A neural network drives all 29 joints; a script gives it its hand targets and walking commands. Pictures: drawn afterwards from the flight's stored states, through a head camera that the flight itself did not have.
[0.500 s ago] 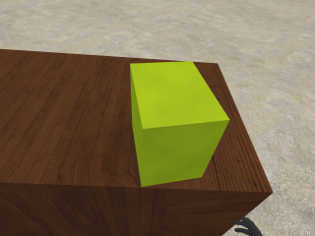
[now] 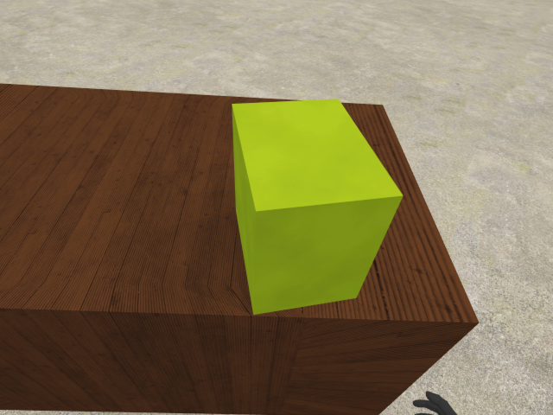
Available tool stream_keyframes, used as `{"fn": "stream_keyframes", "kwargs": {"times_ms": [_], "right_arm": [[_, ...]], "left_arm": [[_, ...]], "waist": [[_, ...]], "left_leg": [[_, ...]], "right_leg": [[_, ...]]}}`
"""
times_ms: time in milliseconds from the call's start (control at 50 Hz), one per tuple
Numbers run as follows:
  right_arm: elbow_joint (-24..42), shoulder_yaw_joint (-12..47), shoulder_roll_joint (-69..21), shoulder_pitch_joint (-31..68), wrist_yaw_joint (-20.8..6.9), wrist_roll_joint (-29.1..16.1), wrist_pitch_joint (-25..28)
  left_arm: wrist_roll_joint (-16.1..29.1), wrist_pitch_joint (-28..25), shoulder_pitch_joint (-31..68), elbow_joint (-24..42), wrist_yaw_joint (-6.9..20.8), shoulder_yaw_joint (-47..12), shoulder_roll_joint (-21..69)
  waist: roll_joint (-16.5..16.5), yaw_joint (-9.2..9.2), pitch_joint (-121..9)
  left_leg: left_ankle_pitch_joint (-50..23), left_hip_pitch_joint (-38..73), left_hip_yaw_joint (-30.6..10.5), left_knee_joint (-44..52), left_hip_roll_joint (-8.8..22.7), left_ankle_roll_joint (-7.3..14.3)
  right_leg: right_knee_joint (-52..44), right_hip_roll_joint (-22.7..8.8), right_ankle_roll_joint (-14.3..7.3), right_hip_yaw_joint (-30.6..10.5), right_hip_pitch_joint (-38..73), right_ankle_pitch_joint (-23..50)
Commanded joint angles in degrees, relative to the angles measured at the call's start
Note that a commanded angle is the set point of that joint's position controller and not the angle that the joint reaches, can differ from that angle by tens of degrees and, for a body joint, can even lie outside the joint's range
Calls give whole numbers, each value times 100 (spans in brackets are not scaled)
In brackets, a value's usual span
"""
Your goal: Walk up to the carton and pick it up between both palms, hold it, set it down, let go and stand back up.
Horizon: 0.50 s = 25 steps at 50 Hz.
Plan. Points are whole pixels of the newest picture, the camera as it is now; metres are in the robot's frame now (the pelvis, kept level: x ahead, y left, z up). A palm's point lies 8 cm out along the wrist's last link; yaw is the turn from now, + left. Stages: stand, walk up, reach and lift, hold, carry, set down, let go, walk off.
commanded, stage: stand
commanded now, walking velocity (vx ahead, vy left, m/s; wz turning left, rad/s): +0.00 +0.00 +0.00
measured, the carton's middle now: (296, 204) +0.46 +0.01 +0.05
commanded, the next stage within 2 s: none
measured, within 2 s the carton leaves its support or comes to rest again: neither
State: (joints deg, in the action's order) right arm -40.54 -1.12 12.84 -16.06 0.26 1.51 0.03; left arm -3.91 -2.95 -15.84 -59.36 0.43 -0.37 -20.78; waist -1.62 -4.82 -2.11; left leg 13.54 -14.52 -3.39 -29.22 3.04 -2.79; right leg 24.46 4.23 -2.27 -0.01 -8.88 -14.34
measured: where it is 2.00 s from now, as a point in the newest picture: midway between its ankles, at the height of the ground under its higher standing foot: outside the picture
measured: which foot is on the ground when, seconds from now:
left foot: down 0.00-1.00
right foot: down 0.00-1.00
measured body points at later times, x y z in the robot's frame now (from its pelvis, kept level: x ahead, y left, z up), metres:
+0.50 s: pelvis -0.01 +0.00 +0.00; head -0.02 +0.02 +0.45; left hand +0.00 +0.30 -0.14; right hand +0.12 -0.24 -0.10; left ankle +0.02 +0.14 -0.74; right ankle -0.01 -0.10 -0.74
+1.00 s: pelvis -0.01 +0.00 +0.00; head -0.02 +0.01 +0.45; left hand +0.00 +0.30 -0.14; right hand +0.12 -0.24 -0.11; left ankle +0.02 +0.14 -0.74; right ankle -0.01 -0.10 -0.74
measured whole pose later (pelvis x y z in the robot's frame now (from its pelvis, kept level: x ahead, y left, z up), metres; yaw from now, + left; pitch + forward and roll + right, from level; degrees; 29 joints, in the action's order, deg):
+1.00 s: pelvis -0.01 +0.00 +0.00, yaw +0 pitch -2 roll -2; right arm -41.4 -1.3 12.8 -16.0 0.6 1.1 0.3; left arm -3.9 -3.0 -15.8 -59.5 0.8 -0.4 -20.6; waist 1.1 -4.8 0.3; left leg 12.8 -14.5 -3.4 -29.2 3.0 -2.7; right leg 24.5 4.2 -2.2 0.0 -8.9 -13.6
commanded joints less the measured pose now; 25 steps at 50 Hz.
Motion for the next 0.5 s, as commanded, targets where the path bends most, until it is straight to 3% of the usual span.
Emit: {"fn": "stream_keyframes", "kwargs": {"times_ms": [0,20,40,60,80,100,120,140,160,180,220,240,260,280,300,320,340,360,380,400,420,460,480], "right_arm": [[-107,-344,1515,274,52,-27,189],[-52,-343,1464,-55,87,-52,192],[-128,-367,1551,142,95,-37,183],[-63,-346,1474,284,73,-57,175],[-103,-382,1515,239,77,-86,204],[-108,-405,1540,163,108,-59,212],[-146,-425,1638,114,122,-18,211],[-206,-336,1381,-30,66,-57,198],[-168,-392,1606,146,117,-42,188],[-173,-423,1636,-33,103,-39,177],[-60,-445,1631,306,38,-32,197],[-160,-419,1634,81,94,-58,188],[-184,-360,1521,-16,60,-64,217],[-195,-433,1639,271,69,-38,202],[-182,-424,1598,206,78,-53,191],[-205,-403,1503,157,44,-43,157],[-207,-377,1561,140,49,-135,158],[-241,-336,1426,212,48,-61,148],[-152,-360,1442,39,73,-96,173],[-143,-339,1358,80,49,-112,173],[-194,-369,1534,302,74,-108,212],[-209,-416,1693,369,85,-90,207],[-175,-398,1542,293,96,-83,174]], "left_arm": [[321,-180,-19,103,-27,395,-1195],[214,-146,290,153,-33,414,-1256],[296,-126,221,162,-63,338,-1083],[294,-159,71,141,-38,402,-1220],[315,-127,154,142,-24,319,-1059],[276,-121,153,159,-7,283,-900],[253,-111,361,155,-13,384,-1170],[301,-145,266,156,-16,390,-1186],[330,-129,203,163,-27,365,-1066],[319,-121,139,194,-2,358,-1165],[286,-92,106,181,4,383,-1201],[318,-71,253,147,38,296,-997],[345,-58,169,185,-3,325,-1107],[305,-82,64,90,-14,387,-1171],[304,-76,182,132,-32,468,-1446],[299,-83,247,172,-16,427,-1334],[338,-104,131,181,-6,393,-1338],[336,-157,-16,105,-7,410,-1329],[311,-123,105,76,-31,360,-1159],[356,-148,387,194,-24,330,-1108],[370,-138,145,194,-31,355,-1061],[306,-112,335,114,-2,301,-1023],[367,-91,251,158,16,364,-1141]], "waist": [[1150,309,278],[1074,457,463],[953,332,453],[1009,276,130],[1044,379,481],[1158,370,489],[1249,451,503],[824,405,483],[1116,337,781],[833,374,433],[1255,355,350],[1158,513,785],[933,381,800],[1038,311,762],[1148,366,789],[909,405,445],[785,259,581],[1073,274,390],[998,455,588],[1077,442,364],[913,198,312],[1317,328,20],[1235,303,238]], "left_leg": [[-712,233,-392,316,251,714],[-614,-29,-315,339,223,629],[-523,82,-414,364,225,701],[-580,119,-388,388,236,675],[-531,41,-420,348,247,668],[-259,69,-349,363,107,635],[-341,2,-409,332,205,668],[-485,-34,-398,404,181,609],[-428,72,-422,373,191,649],[-228,227,-449,427,226,655],[-18,154,-376,424,157,587],[-110,14,-508,521,243,653],[48,-144,-483,541,183,650],[-5,-92,-401,477,156,629],[21,-52,-343,299,168,646],[-26,56,-368,390,155,582],[-148,-51,-351,294,155,633],[-123,112,-326,341,180,612],[-326,74,-440,479,203,589],[-518,79,-414,485,223,590],[-776,95,-409,389,254,619],[-591,395,-481,471,283,601],[-566,218,-348,429,226,603]], "right_leg": [[-860,-1119,30,-857,-261,569],[-891,-1216,108,-929,-180,363],[-940,-1163,-10,-920,-287,305],[-825,-1118,41,-873,-24,344],[-864,-1121,-47,-879,-234,348],[-970,-1133,-50,-919,-410,103],[-967,-1229,-129,-1038,-214,248],[-924,-1280,20,-993,-169,183],[-990,-1241,-19,-1078,-655,-11],[-947,-1092,-15,-840,-558,-355],[-924,-1084,-3,-911,-369,-372],[-892,-1004,-90,-788,-628,-178],[-1003,-1002,-4,-899,-466,-421],[-1000,-1100,-56,-972,-564,-461],[-1166,-1301,-21,-1222,-660,-676],[-1039,-1151,-101,-1038,-483,-758],[-1135,-1215,39,-1139,-409,-525],[-1123,-1296,21,-1198,-230,-288],[-980,-1272,-54,-1039,-235,245],[-725,-1213,-43,-934,-136,604],[-665,-1166,-70,-883,-111,728],[-627,-1142,-110,-801,-29,759],[-664,-1262,-67,-932,-12,552]]}}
